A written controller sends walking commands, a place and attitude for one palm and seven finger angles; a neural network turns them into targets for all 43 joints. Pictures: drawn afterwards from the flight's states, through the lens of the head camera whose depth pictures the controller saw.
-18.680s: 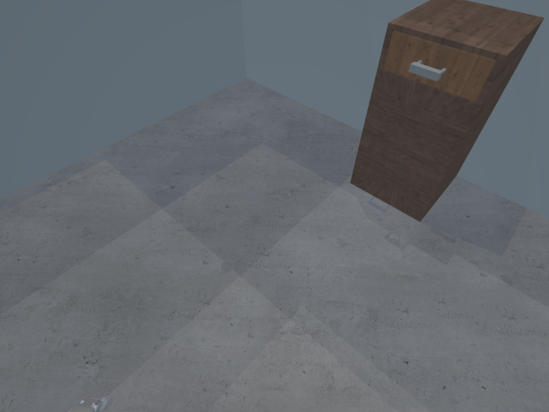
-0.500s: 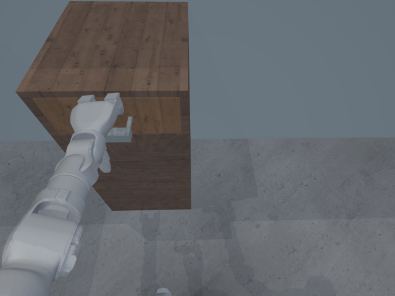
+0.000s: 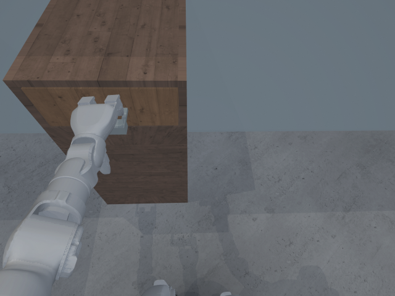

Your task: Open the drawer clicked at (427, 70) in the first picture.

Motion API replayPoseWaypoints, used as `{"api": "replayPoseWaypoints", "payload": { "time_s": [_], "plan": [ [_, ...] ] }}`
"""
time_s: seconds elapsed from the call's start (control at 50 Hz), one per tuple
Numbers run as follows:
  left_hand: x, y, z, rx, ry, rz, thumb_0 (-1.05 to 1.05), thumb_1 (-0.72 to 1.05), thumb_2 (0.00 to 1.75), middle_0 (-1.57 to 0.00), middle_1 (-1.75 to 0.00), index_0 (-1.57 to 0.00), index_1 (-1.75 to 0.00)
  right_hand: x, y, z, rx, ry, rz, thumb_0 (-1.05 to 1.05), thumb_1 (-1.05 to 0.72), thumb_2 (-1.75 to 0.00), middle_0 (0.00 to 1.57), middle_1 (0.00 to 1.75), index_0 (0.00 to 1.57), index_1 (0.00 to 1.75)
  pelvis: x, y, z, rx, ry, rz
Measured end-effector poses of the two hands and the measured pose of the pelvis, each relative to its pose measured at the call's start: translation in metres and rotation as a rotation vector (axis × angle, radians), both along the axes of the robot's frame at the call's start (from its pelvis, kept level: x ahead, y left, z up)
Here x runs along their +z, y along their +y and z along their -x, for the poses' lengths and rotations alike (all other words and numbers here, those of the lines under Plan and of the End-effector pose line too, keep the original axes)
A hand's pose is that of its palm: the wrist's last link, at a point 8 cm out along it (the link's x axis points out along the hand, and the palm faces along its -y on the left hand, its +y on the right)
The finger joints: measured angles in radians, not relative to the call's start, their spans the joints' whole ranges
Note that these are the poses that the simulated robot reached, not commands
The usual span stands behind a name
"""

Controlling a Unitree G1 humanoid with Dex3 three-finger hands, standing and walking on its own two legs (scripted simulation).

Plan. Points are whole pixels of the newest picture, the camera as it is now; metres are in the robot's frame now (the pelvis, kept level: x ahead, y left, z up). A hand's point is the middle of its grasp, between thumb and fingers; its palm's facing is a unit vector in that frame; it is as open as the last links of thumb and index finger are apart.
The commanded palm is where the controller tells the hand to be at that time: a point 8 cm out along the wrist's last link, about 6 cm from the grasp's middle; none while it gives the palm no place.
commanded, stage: lower the fingers behind the handle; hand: left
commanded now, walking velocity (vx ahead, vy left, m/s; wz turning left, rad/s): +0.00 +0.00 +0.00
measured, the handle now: (105, 119) +0.53 +0.21 -0.01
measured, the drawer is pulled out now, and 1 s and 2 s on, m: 0.00 0.00 0.00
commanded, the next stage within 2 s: close the thumb around the handle in 0.98 s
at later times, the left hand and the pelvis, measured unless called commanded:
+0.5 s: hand (103, 135) +0.48 +0.20 -0.01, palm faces -0.06 -0.02 -1.00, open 13.7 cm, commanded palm +0.46 +0.19 +0.03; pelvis -0.01 +0.01 -0.02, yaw +0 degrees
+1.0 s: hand (105, 142) +0.47 +0.20 -0.03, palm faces -0.06 -0.04 -1.00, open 13.8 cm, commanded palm +0.46 +0.19 +0.02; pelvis -0.02 +0.02 -0.02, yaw -1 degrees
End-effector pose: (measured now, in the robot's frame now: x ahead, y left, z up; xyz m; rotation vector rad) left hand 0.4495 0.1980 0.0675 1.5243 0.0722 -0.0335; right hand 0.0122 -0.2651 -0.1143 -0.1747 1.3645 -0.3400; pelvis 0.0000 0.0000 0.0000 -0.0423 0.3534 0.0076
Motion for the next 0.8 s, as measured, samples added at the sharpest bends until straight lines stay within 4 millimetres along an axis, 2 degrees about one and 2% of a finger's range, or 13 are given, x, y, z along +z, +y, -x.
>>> {"api": "replayPoseWaypoints", "payload": {
  "time_s": [0.14,0.46,0.62,0.8],
  "plan": [
    [-0.011,0.001,-0.003,-0.008,-0.007,0.0,0.0,-0.49,0.3,-0.32,-1.2,-0.32,-1.2,-0.003,0.001,0.01,-0.009,0.019,0.01,0.01,-0.91,-0.9,0.2,0.3,0.21,0.3,-0.006,0.003,0.002,-0.006,0.023,0.005],
    [-0.015,0.003,-0.01,0.029,-0.027,-0.023,0.0,-0.49,0.3,-0.32,-1.2,-0.32,-1.29,-0.008,0.01,0.022,-0.007,0.042,0.012,0.01,-0.91,-0.9,0.2,0.3,0.21,0.3,-0.014,0.008,0.011,0.001,0.046,0.018],
    [-0.037,0.009,-0.006,0.0,0.036,-0.001,0.0,-0.49,0.3,-0.31,-1.2,-0.3,-1.25,-0.012,0.012,0.032,-0.01,0.046,0.033,0.01,-0.9,-0.9,0.2,0.3,0.21,0.3,-0.022,0.012,0.016,-0.008,0.065,0.025],
    [-0.043,0.011,-0.003,-0.019,-0.047,-0.001,0.0,-0.49,0.3,-0.28,-1.2,-0.32,-1.22,-0.022,0.018,0.038,-0.002,0.085,0.02,0.01,-0.91,-0.9,0.2,0.3,0.21,0.3,-0.029,0.017,0.018,-0.003,0.08,0.034]
  ]
}}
